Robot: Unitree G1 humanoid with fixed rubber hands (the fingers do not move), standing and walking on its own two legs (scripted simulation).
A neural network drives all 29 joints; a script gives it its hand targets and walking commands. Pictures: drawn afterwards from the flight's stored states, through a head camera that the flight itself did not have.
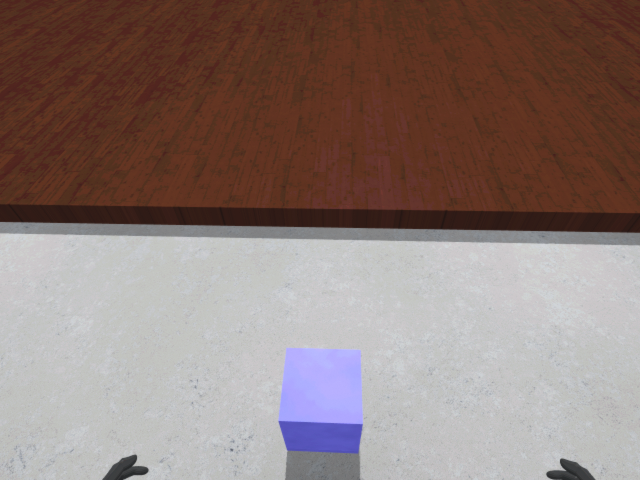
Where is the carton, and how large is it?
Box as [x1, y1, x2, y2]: [278, 348, 362, 453]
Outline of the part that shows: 286,348 278,421 287,450 357,453 362,426 360,350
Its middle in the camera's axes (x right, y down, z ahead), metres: +0.02 +0.46 +1.12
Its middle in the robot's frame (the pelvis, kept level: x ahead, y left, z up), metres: +0.48 +0.04 -0.65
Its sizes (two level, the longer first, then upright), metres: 0.210 0.200 0.250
